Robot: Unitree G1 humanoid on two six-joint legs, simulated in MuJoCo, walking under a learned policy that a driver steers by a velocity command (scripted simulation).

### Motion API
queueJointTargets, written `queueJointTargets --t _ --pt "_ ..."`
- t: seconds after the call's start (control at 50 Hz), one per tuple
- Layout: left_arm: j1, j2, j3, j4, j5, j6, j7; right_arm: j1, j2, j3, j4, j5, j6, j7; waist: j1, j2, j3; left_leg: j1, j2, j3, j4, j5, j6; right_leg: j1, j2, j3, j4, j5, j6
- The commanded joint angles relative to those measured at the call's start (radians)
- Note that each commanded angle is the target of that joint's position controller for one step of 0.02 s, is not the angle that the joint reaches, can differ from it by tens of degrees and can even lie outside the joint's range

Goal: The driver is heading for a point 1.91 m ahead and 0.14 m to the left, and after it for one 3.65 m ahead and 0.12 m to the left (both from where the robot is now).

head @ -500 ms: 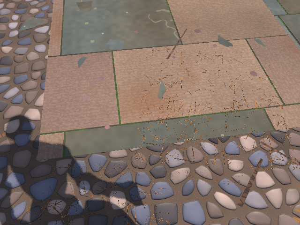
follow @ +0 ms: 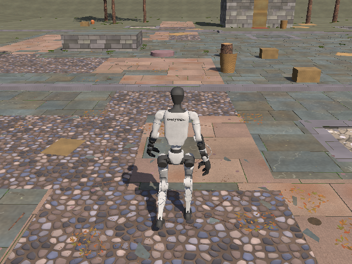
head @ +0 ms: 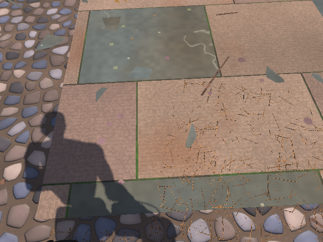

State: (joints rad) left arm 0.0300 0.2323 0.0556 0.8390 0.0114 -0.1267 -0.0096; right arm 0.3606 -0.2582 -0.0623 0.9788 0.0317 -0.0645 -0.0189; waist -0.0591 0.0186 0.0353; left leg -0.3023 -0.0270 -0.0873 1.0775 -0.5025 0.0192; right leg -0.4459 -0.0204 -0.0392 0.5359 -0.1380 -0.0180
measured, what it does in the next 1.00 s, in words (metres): walks ahead, turning left: left foot, then right foot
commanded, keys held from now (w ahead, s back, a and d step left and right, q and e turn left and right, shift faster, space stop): q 0.36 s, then no key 0.64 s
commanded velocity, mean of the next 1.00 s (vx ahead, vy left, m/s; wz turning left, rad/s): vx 0.09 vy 0.00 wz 0.32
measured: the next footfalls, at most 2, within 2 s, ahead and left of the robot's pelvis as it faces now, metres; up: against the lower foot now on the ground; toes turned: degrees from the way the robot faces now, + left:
left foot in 0.38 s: +0.20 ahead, +0.14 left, +0.00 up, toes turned +17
right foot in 0.76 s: +0.23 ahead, -0.10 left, +0.00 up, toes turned +17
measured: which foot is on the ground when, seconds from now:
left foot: up 0.00-0.36, down 0.38-1.00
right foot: down 0.00-0.38, up 0.40-0.74, down 0.76-1.00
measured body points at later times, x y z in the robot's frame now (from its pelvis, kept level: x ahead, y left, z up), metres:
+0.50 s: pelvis +0.12 +0.03 +0.00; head +0.17 +0.07 +0.45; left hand +0.18 +0.34 -0.13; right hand +0.36 -0.19 -0.09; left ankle +0.17 +0.13 -0.73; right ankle +0.10 -0.12 -0.65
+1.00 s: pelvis +0.16 +0.01 +0.01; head +0.17 +0.01 +0.46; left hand +0.17 +0.29 -0.13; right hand +0.36 -0.19 -0.12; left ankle +0.17 +0.13 -0.73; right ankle +0.19 -0.11 -0.73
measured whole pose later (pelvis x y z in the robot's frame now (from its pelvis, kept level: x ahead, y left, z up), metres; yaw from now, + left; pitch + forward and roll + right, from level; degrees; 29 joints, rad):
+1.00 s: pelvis +0.16 +0.01 +0.01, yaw +19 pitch -1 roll +0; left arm 0.18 0.23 0.03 0.97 0.01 -0.03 0.02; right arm 0.17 -0.23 -0.06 0.86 -0.01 0.01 -0.02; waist 0.00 0.01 0.02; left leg -0.29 -0.03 -0.02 0.51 -0.21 0.02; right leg -0.21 -0.02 -0.02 0.52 -0.30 0.01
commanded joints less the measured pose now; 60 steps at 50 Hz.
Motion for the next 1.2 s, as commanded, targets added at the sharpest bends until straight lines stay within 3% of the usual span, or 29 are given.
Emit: queueJointTargets --t 0.02,0.04,0.08,0.14,0.22,0.3,0.34,0.36,0.38,0.4,0.42,0.44,0.46,0.48,0.5,0.54,0.6,0.66,0.7,0.74,0.76,0.78,0.8,0.82,0.84,0.9,1.0,1.2 --pt "0.136 0.116 0.026 -0.016 0.008 0.01 0.008 -0.021 -0.11 -0.034 -0.092 -0.004 -0.002 -0.011 0.079 -0.091 -0.168 -0.387 0.102 -0.009 0.203 0.041 -0.014 0.455 -0.327 0.284 -0.168 0.531 -0.174" --pt "0.11 0.101 0.021 -0.012 0.011 0.012 0.008 -0.014 -0.093 -0.042 -0.096 -0.005 0.016 -0.011 0.048 -0.11 -0.136 -0.335 0.128 -0.003 0.158 0.066 -0.014 0.367 -0.295 0.205 -0.196 0.531 -0.161" --pt "0.097 0.118 0.028 -0.001 0.018 0.013 0.012 -0.013 -0.043 -0.039 -0.12 -0.001 0.049 -0.007 0.025 -0.133 -0.104 -0.281 0.126 0.029 0.098 0.112 -0.021 0.268 -0.281 0.122 -0.252 0.532 -0.18" --pt "0.077 0.166 0.046 0.003 0.01 0.023 0.033 -0.08 -0.037 -0.037 -0.18 -0.012 0.068 -0.001 0.019 -0.12 -0.09 -0.289 0.128 0.046 -0.07 0.233 -0.031 0.254 -0.29 0.035 -0.293 0.547 -0.2" --pt "0.052 0.191 0.051 -0.004 -0.006 0.049 0.052 -0.173 -0.052 -0.036 -0.227 -0.016 0.073 0.029 0.042 -0.12 -0.106 -0.19 0.111 0.099 -0.277 0.406 -0.023 0.262 -0.269 -0.085 -0.292 0.462 -0.172" --pt "0.075 0.225 0.061 0.003 -0.031 0.074 0.051 -0.251 -0.087 -0.049 -0.285 -0.02 0.089 0.054 0.06 -0.126 -0.089 -0.174 0.09 0.125 -0.391 0.325 0.009 0.342 -0.303 -0.091 -0.209 0.389 -0.141" --pt "0.065 0.234 0.065 0.0 -0.043 0.087 0.052 -0.233 -0.097 -0.057 -0.295 -0.019 0.091 0.061 0.039 -0.124 -0.09 -0.123 0.062 0.154 -0.496 0.321 0.039 0.368 -0.303 -0.101 -0.115 0.386 -0.106" --pt "0.082 0.221 0.064 0.006 -0.045 0.092 0.052 -0.183 -0.118 -0.069 -0.284 -0.022 0.088 0.055 0.017 -0.094 -0.115 -0.02 0.027 0.168 -0.58 0.394 0.066 0.347 -0.267 -0.131 -0.003 0.4 -0.069" --pt "0.156 0.195 0.057 0.02 -0.023 0.093 0.045 -0.109 -0.206 -0.099 -0.272 -0.027 0.083 0.036 0.005 0.042 -0.172 0.177 0.08 0.051 -0.644 0.752 0.116 0.236 -0.191 -0.171 0.2 0.263 0.002" --pt "0.163 0.121 0.03 -0.02 0.029 0.087 0.031 -0.087 -0.318 -0.117 -0.285 -0.043 0.084 0.012 0.049 0.313 -0.214 0.422 0.343 -0.299 -0.599 1.226 0.275 -0.109 -0.046 -0.191 0.538 -0.467 0.085" --pt "0.154 0.133 0.026 -0.03 0.009 0.081 0.021 -0.076 -0.272 -0.091 -0.306 -0.054 0.073 0.018 0.019 0.229 -0.363 0.448 0.445 -0.453 -0.646 1.094 0.414 -0.198 0.007 0.019 0.721 -0.616 0.092" --pt "0.082 0.177 0.036 -0.037 -0.028 0.085 0.018 -0.104 -0.221 -0.075 -0.313 -0.051 0.063 0.025 -0.002 0.121 -0.315 0.391 0.395 -0.355 -0.672 1.016 0.374 -0.226 -0.023 0.067 0.76 -0.545 0.077" --pt "0.066 0.17 0.036 -0.035 -0.033 0.093 0.025 -0.16 -0.185 -0.066 -0.313 -0.037 0.054 0.021 0.021 0.075 -0.253 0.328 0.339 -0.264 -0.673 0.895 0.307 -0.241 -0.049 0.074 0.718 -0.464 0.066" --pt "0.062 0.17 0.038 -0.02 -0.019 0.103 0.038 -0.205 -0.155 -0.055 -0.318 -0.029 0.055 0.016 0.037 0.034 -0.217 0.258 0.302 -0.224 -0.692 0.791 0.261 -0.22 -0.068 0.082 0.662 -0.407 0.067" --pt "0.069 0.18 0.043 -0.018 -0.01 0.114 0.047 -0.245 -0.146 -0.049 -0.32 -0.029 0.059 0.011 0.062 0.052 -0.196 0.17 0.28 -0.19 -0.715 0.737 0.246 -0.157 -0.074 0.083 0.62 -0.363 0.071" --pt "0.105 0.164 0.041 -0.006 -0.011 0.127 0.052 -0.265 -0.148 -0.046 -0.318 -0.046 0.058 0.005 0.086 0.08 -0.191 0.087 0.25 -0.149 -0.741 0.706 0.244 -0.063 -0.053 0.066 0.555 -0.308 0.075" --pt "0.101 0.125 0.025 0.001 -0.012 0.13 0.057 -0.261 -0.146 -0.044 -0.301 -0.048 0.052 -0.004 0.077 0.092 -0.183 0.065 0.231 -0.12 -0.758 0.624 0.235 0.009 -0.045 0.064 0.377 -0.266 0.078" --pt "0.089 0.129 0.02 0.007 -0.016 0.133 0.052 -0.257 -0.139 -0.037 -0.285 -0.051 0.056 -0.008 0.06 0.115 -0.169 0.044 0.228 -0.13 -0.777 0.474 0.226 0.085 -0.036 0.054 0.251 -0.233 0.074" --pt "0.093 0.131 0.02 0.014 -0.017 0.131 0.044 -0.256 -0.127 -0.029 -0.273 -0.048 0.059 -0.005 0.061 0.114 -0.147 0.034 0.221 -0.144 -0.774 0.364 0.208 0.132 -0.026 0.041 0.147 -0.207 0.061" --pt "0.137 0.116 0.016 0.039 -0.007 0.126 0.032 -0.26 -0.107 -0.017 -0.259 -0.034 0.064 -0.004 0.095 0.095 -0.124 -0.008 0.187 -0.127 -0.747 0.264 0.155 0.25 -0.006 0.009 -0.067 -0.07 0.03" --pt "0.152 0.131 0.015 0.045 0.009 0.124 0.028 -0.219 -0.085 -0.009 -0.241 -0.036 0.061 -0.003 0.089 0.063 -0.122 -0.041 0.155 -0.113 -0.727 0.213 0.104 0.314 -0.043 0.053 -0.12 0.001 0.007" --pt "0.159 0.189 0.021 0.04 0.022 0.123 0.028 -0.189 -0.065 -0.003 -0.236 -0.049 0.057 0.0 0.053 -0.049 -0.115 -0.087 0.09 -0.051 -0.633 0.162 0.054 0.344 -0.155 0.165 -0.142 0.094 -0.035" --pt "0.108 0.2 0.024 0.051 0.012 0.12 0.025 -0.176 -0.044 -0.005 -0.245 -0.048 0.054 0.003 -0.003 -0.206 -0.089 -0.021 0.014 0.046 -0.618 0.179 0.015 0.192 -0.195 0.207 -0.173 -0.08 -0.092" --pt "0.058 0.136 0.009 0.033 0.013 0.112 0.019 -0.232 -0.073 -0.008 -0.238 -0.057 0.055 0.002 0.019 -0.189 -0.058 0.072 0.025 0.04 -0.609 0.249 0.001 0.095 -0.168 0.205 -0.218 -0.233 -0.079" --pt "0.056 0.124 0.004 0.037 0.018 0.103 0.019 -0.26 -0.09 -0.016 -0.241 -0.052 0.059 0.0 0.03 -0.177 -0.045 0.104 0.03 0.036 -0.603 0.286 0.008 0.066 -0.138 0.177 -0.227 -0.293 -0.044" --pt "0.092 0.136 0.001 0.06 0.007 0.08 0.024 -0.24 -0.086 -0.018 -0.211 -0.047 0.071 -0.006 0.04 -0.116 -0.024 0.12 0.054 0.003 -0.62 0.338 0.034 0.08 -0.089 0.118 -0.194 -0.245 0.003" --pt "0.149 0.127 -0.004 0.088 0.0 0.087 0.038 -0.23 -0.068 -0.018 -0.164 -0.04 0.057 -0.001 0.069 -0.03 -0.044 0.102 0.059 0.001 -0.624 0.414 0.033 0.159 -0.062 0.088 -0.141 -0.138 -0.006" --pt "0.159 0.109 -0.012 0.125 -0.004 0.098 0.034 -0.214 -0.077 -0.017 -0.072 -0.034 0.059 -0.011 0.07 -0.007 -0.05 0.139 0.066 0.001 -0.615 0.495 0.029 0.192 -0.037 0.062 -0.127 -0.054 -0.005"
Velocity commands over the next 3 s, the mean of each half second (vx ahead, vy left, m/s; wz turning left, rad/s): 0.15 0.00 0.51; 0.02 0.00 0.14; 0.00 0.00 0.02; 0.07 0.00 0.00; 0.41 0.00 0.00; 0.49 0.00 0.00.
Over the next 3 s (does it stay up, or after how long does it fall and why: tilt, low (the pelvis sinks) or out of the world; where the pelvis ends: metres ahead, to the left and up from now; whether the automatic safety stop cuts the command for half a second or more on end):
stays up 0.69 0.18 0.01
